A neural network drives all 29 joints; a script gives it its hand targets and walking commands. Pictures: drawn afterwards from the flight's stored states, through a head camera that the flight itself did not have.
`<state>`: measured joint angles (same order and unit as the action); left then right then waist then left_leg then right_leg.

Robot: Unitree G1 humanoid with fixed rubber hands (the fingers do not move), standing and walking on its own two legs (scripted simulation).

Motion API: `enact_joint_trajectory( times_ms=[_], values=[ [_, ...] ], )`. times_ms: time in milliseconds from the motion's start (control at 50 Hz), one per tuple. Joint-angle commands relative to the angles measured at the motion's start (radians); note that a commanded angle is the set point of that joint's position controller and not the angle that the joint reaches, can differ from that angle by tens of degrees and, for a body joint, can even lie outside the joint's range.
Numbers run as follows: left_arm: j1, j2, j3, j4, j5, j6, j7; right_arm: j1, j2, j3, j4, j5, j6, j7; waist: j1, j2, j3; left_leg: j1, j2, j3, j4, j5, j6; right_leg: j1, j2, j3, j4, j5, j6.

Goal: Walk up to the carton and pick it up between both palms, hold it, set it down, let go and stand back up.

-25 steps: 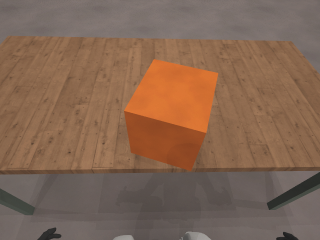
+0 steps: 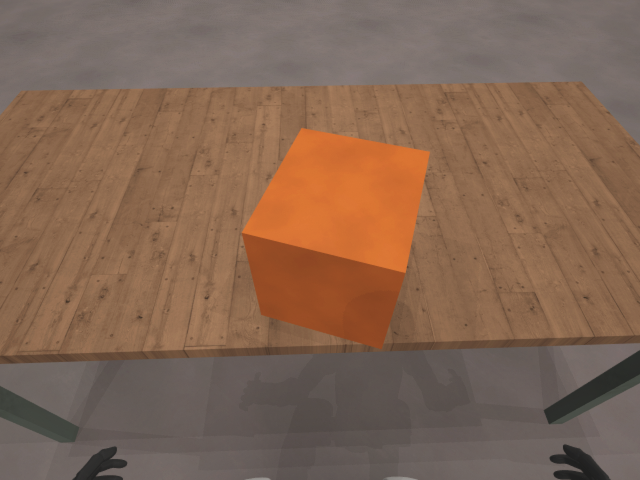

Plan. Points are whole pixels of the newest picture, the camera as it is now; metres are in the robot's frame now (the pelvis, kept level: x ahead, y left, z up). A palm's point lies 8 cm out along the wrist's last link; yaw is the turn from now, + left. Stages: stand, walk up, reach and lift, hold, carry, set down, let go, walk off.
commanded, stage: walk up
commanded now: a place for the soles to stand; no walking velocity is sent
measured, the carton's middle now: (341, 237) +0.44 -0.01 +0.03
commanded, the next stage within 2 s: reach and lift in 0.68 s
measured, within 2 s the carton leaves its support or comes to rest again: neither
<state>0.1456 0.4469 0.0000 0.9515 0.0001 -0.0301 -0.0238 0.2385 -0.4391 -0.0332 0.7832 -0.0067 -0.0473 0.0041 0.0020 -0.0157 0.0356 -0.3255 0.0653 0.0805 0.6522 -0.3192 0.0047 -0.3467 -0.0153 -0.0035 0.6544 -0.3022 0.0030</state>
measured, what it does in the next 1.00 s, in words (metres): stands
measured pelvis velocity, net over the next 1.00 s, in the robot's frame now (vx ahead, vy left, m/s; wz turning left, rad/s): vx -0.01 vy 0.01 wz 0.02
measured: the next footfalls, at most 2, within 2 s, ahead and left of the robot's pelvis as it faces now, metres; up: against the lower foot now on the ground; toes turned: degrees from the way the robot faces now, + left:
none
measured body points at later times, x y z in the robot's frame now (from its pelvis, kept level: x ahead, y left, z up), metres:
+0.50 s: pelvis -0.01 +0.01 +0.00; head +0.00 +0.01 +0.45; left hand +0.09 +0.34 -0.11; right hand +0.12 -0.32 -0.08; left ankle +0.02 +0.13 -0.72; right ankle +0.03 -0.12 -0.72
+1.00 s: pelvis -0.01 +0.01 +0.00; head +0.03 +0.02 +0.45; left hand +0.19 +0.29 -0.08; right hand +0.14 -0.29 -0.09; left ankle +0.02 +0.13 -0.72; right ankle +0.03 -0.12 -0.72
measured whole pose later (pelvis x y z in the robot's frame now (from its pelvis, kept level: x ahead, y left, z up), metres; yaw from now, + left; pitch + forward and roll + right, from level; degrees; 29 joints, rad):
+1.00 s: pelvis -0.01 +0.01 +0.00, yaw +1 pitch -2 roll +0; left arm 0.05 0.37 0.00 0.42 0.00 0.41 -0.02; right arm 0.11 -0.35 -0.07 0.89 -0.04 -0.23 0.02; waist 0.00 -0.02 0.13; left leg -0.32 0.05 0.06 0.67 -0.31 -0.01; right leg -0.33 -0.03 -0.02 0.65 -0.29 0.02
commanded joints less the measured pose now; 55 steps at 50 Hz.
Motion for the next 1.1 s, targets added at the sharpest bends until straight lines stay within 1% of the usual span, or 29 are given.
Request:
enact_joint_trajectory(
  times_ms=[0,60,80,100,120,160,200,240,260,280,380,500,520,540,580,620,660,680,700,740,760,780,800,860,900,960,1040,1060,1080],
  values=[
    [-0.018,0.179,0.042,-0.032,-0.002,-0.024,0.03,-0.085,-0.157,-0.04,0.024,0.013,0.009,-0.005,-0.016,0.02,-0.138,0.129,0.075,-0.086,-0.088,0.309,0.032,0.094,-0.115,0.106,-0.125,0.408,-0.056],
    [-0.04,0.185,0.04,-0.026,-0.004,-0.023,0.035,-0.111,-0.16,-0.044,0.025,0.012,0.019,-0.003,-0.014,0.038,-0.108,0.149,0.075,-0.08,-0.102,0.269,0.028,0.047,-0.13,0.12,-0.143,0.355,-0.063],
    [-0.074,0.176,0.037,-0.03,0.0,-0.019,0.034,-0.108,-0.165,-0.036,0.025,0.016,0.018,-0.003,-0.023,0.008,-0.099,0.11,0.075,-0.101,-0.118,0.215,0.033,0.065,-0.112,0.114,-0.167,0.298,-0.057],
    [-0.056,0.171,0.041,-0.028,0.001,-0.017,0.036,-0.119,-0.162,-0.039,0.032,0.011,0.021,-0.001,-0.015,0.04,-0.107,0.102,0.081,-0.091,-0.142,0.167,0.031,0.068,-0.123,0.12,-0.169,0.258,-0.057],
    [-0.069,0.181,0.042,-0.03,0.003,-0.015,0.035,-0.117,-0.16,-0.038,0.034,0.009,0.021,0.001,-0.013,0.011,-0.09,0.105,0.079,-0.106,-0.161,0.123,0.032,0.036,-0.119,0.12,-0.179,0.181,-0.059],
    [-0.064,0.163,0.036,-0.021,0.0,-0.011,0.032,-0.158,-0.167,-0.035,0.041,0.008,0.023,0.003,0.002,0.072,-0.056,0.048,0.098,-0.132,-0.209,0.052,0.039,0.046,-0.096,0.1,-0.174,0.121,-0.04],
    [-0.066,0.166,0.039,-0.018,0.007,-0.013,0.024,-0.164,-0.172,-0.043,0.042,0.005,0.022,0.005,0.007,0.06,-0.044,0.003,0.094,-0.14,-0.224,-0.035,0.047,0.058,-0.093,0.093,-0.18,0.068,-0.044],
    [-0.079,0.17,0.039,-0.016,0.014,-0.008,0.021,-0.172,-0.167,-0.047,0.028,0.003,0.025,0.005,-0.007,0.032,-0.034,0.019,0.096,-0.158,-0.268,-0.158,0.048,0.012,-0.086,0.097,-0.2,-0.046,-0.052],
    [-0.084,0.157,0.038,-0.009,0.013,-0.004,0.019,-0.181,-0.178,-0.049,0.036,-0.008,0.025,0.006,-0.007,0.097,0.025,0.009,0.082,-0.145,-0.267,-0.189,0.042,-0.037,-0.083,0.105,-0.217,-0.078,-0.042],
    [-0.087,0.164,0.039,-0.009,0.011,-0.01,0.018,-0.174,-0.164,-0.042,0.035,-0.008,0.024,0.006,-0.011,0.073,0.012,0.001,0.098,-0.173,-0.291,-0.195,0.051,-0.019,-0.086,0.102,-0.211,-0.1,-0.038],
    [-0.076,0.164,0.041,0.003,0.008,-0.02,0.014,-0.174,-0.157,-0.044,0.046,-0.005,0.017,0.007,-0.006,0.092,-0.041,0.014,0.1,-0.159,-0.262,-0.052,0.046,0.074,-0.089,0.087,-0.166,0.113,-0.032],
    [-0.062,0.15,0.032,0.012,0.006,-0.018,0.022,-0.173,-0.159,-0.046,0.044,0.002,0.015,0.004,0.0,0.068,-0.074,0.073,0.102,-0.139,-0.215,0.092,0.05,0.074,-0.087,0.074,-0.157,0.176,-0.035],
    [-0.061,0.16,0.034,0.01,0.009,-0.019,0.023,-0.167,-0.161,-0.045,0.046,0.0,0.02,0.003,-0.015,0.068,-0.087,0.09,0.097,-0.116,-0.205,0.098,0.042,0.075,-0.091,0.076,-0.16,0.199,-0.038],
    [-0.059,0.17,0.038,0.013,0.003,-0.017,0.024,-0.164,-0.165,-0.039,0.052,0.002,0.023,0.002,0.0,0.085,-0.098,0.071,0.1,-0.125,-0.217,0.097,0.046,0.097,-0.096,0.075,-0.157,0.209,-0.033],
    [-0.078,0.172,0.041,0.008,0.005,-0.014,0.025,-0.165,-0.156,-0.042,0.055,0.0,0.023,0.005,-0.01,0.055,-0.062,0.072,0.092,-0.129,-0.236,0.106,0.034,0.084,-0.1,0.088,-0.167,0.179,-0.038],
    [-0.048,0.162,0.036,0.007,0.005,-0.015,0.022,-0.188,-0.157,-0.04,0.05,0.004,0.022,0.006,-0.003,0.08,-0.096,0.073,0.098,-0.12,-0.234,0.053,0.036,0.088,-0.087,0.083,-0.164,0.185,-0.035],
    [-0.059,0.166,0.039,0.018,0.008,-0.013,0.023,-0.182,-0.157,-0.04,0.042,0.001,0.024,0.006,-0.007,0.04,-0.065,0.054,0.107,-0.135,-0.24,0.017,0.039,0.067,-0.09,0.073,-0.178,0.128,-0.031],
    [-0.38,0.098,0.047,-0.333,0.009,0.156,0.062,-0.34,-0.017,-0.159,0.264,-0.146,-0.162,0.036,-0.026,0.063,0.035,-0.066,-0.027,0.013,-0.135,-0.072,-0.077,0.041,0.011,-0.072,-0.085,-0.158,-0.055],
    [-0.332,0.077,0.038,-0.433,0.017,0.231,0.076,-0.296,-0.069,-0.16,0.256,-0.145,-0.183,0.056,-0.041,0.098,0.046,-0.065,-0.007,0.006,-0.108,-0.104,-0.05,0.011,0.0,-0.07,-0.056,-0.191,-0.073],
    [-0.231,0.064,0.049,-0.502,0.043,0.343,0.066,-0.268,-0.135,-0.17,0.221,-0.102,-0.209,0.062,-0.03,-0.013,0.042,0.141,-0.046,-0.016,0.008,-0.1,-0.033,-0.155,-0.038,-0.067,-0.098,-0.246,-0.113],
    [-0.203,0.069,0.05,-0.52,0.052,0.385,0.052,-0.228,-0.121,-0.157,0.187,-0.076,-0.213,0.051,-0.025,-0.087,0.019,0.286,-0.072,-0.018,0.056,-0.036,-0.022,-0.259,-0.06,-0.052,-0.143,-0.215,-0.123],
    [-0.176,0.083,0.064,-0.566,0.068,0.413,0.042,-0.182,-0.122,-0.162,0.131,-0.054,-0.217,0.036,-0.03,-0.098,-0.031,0.422,-0.089,-0.03,0.084,0.017,-0.04,-0.337,-0.082,-0.051,-0.186,-0.201,-0.131],
    [-0.158,0.073,0.055,-0.573,0.064,0.442,0.033,-0.178,-0.107,-0.171,0.087,-0.042,-0.208,0.03,-0.034,-0.112,-0.041,0.449,-0.072,-0.043,0.06,0.041,-0.039,-0.33,-0.072,-0.065,-0.203,-0.135,-0.112],
    [-0.077,0.091,0.133,-0.588,0.076,0.454,0.014,-0.146,-0.098,-0.185,-0.054,-0.058,-0.214,0.002,0.026,-0.116,-0.099,0.211,-0.064,-0.009,-0.066,0.062,-0.004,0.079,-0.007,-0.058,-0.155,0.103,-0.042],
    [-0.05,0.095,0.159,-0.591,0.087,0.447,0.017,-0.104,-0.082,-0.173,-0.084,-0.031,-0.217,-0.016,0.024,-0.059,-0.11,0.143,-0.073,-0.002,-0.115,0.095,-0.002,0.226,-0.001,-0.042,-0.162,0.211,-0.023],
    [-0.037,0.084,0.162,-0.629,0.067,0.433,0.017,-0.117,-0.047,-0.14,-0.124,-0.001,-0.216,-0.028,0.044,-0.06,-0.148,0.17,-0.085,0.002,-0.136,0.132,-0.009,0.268,0.002,-0.039,-0.192,0.267,-0.006],
    [-0.011,0.077,0.131,-0.736,0.009,0.409,0.028,-0.103,-0.036,-0.157,-0.166,0.017,-0.21,-0.022,0.01,-0.043,-0.151,0.202,-0.066,-0.02,-0.168,0.184,-0.023,0.239,0.019,-0.055,-0.208,0.268,-0.014],
    [-0.021,0.051,0.111,-0.757,0.013,0.401,0.031,-0.104,-0.024,-0.161,-0.151,0.01,-0.21,-0.019,0.018,-0.002,-0.149,0.208,-0.059,-0.014,-0.173,0.194,-0.031,0.23,0.022,-0.059,-0.216,0.248,-0.028],
    [-0.003,0.047,0.099,-0.771,-0.001,0.398,0.032,-0.109,-0.03,-0.171,-0.174,0.021,-0.206,-0.014,0.001,-0.015,-0.149,0.203,-0.048,-0.03,-0.186,0.186,-0.038,0.231,0.029,-0.065,-0.221,0.254,-0.03]
  ],
)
